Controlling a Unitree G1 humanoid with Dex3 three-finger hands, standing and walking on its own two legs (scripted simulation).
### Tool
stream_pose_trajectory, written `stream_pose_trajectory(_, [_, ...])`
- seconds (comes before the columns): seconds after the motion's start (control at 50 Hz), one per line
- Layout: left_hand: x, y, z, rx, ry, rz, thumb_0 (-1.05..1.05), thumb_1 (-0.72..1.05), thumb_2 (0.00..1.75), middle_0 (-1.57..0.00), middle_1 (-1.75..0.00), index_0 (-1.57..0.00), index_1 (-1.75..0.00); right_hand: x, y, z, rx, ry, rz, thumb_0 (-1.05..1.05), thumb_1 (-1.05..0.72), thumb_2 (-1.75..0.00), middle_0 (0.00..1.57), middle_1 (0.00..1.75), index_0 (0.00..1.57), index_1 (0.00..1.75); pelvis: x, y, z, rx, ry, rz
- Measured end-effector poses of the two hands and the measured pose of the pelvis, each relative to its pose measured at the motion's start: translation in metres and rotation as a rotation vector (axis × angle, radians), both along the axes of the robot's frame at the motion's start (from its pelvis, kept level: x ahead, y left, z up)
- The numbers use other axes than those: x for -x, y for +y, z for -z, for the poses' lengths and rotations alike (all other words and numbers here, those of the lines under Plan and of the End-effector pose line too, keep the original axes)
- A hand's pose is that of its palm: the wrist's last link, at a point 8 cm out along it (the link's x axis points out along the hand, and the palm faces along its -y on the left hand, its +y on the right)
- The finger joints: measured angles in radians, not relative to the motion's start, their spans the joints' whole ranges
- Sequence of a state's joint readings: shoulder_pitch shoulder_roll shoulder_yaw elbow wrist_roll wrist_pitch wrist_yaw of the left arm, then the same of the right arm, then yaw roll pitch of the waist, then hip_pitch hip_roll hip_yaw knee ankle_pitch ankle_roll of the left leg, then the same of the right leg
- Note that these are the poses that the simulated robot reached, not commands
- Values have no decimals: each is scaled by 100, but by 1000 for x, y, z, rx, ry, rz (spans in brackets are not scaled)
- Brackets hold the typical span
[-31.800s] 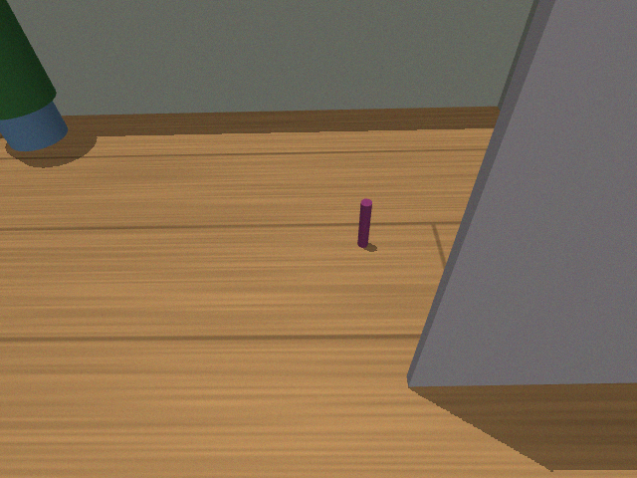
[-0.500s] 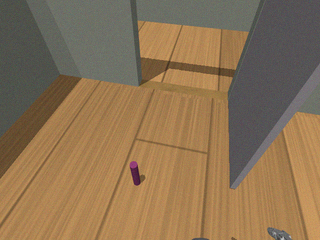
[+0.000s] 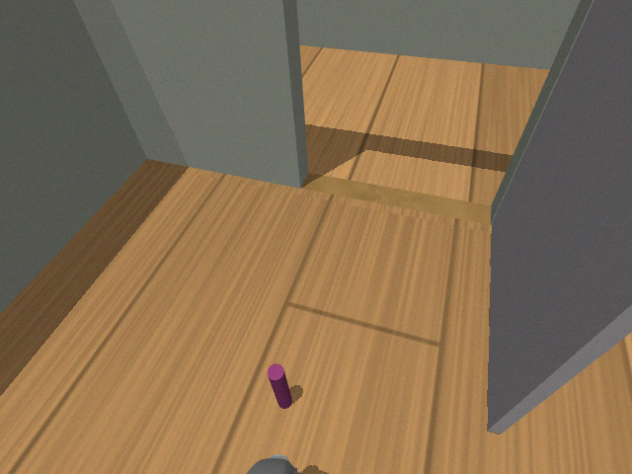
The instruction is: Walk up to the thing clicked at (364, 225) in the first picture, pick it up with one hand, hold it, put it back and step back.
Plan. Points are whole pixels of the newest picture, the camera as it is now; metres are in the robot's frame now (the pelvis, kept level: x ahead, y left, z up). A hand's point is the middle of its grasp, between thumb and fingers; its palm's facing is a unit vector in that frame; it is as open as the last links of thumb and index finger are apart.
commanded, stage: walk up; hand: left
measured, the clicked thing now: (280, 387) +0.44 +0.18 -0.64
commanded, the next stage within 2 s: stand in 1.48 s
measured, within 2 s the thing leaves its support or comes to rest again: neither
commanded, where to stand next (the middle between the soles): +0.13 +0.01 m, yaw -3 degrees
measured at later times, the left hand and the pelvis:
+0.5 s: hand out of the picture +0.15 +0.26 -0.15, palm faces -0.04 -0.92 -0.38, open 7.4 cm; pelvis +0.07 -0.01 -0.01, yaw -1 degrees
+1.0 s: hand (173, 462) +0.17 +0.24 -0.14, palm faces -0.01 -0.95 -0.32, open 7.4 cm; pelvis +0.07 -0.01 +0.02, yaw +0 degrees
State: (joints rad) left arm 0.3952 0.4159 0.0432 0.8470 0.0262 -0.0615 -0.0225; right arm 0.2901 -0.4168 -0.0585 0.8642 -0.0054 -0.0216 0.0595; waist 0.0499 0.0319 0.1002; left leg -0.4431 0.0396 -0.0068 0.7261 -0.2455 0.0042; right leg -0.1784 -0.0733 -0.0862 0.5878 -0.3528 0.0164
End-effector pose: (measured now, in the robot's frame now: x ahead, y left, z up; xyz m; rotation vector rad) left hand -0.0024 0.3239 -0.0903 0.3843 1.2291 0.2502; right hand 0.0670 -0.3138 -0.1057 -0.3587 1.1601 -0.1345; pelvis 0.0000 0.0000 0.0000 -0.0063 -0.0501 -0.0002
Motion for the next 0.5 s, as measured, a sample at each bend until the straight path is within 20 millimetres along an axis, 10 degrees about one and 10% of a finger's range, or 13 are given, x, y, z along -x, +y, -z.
stream_pose_trajectory(0.26, [-106,-3,29,62,-43,56,1,91,90,-21,-30,-20,-30,-56,14,-10,48,-80,12,1,-90,-89,21,30,21,30,-46,8,7,-5,6,8])
stream_pose_trajectory(0.5, [-145,-25,24,39,-61,53,1,91,90,-21,-30,-20,-30,-77,-2,17,8,-35,63,1,-90,-89,20,30,20,30,-66,-9,12,-15,1,11])
